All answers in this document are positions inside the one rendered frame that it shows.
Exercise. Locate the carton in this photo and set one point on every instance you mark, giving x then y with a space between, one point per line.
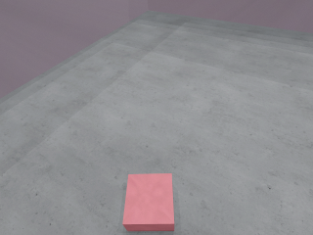
149 202

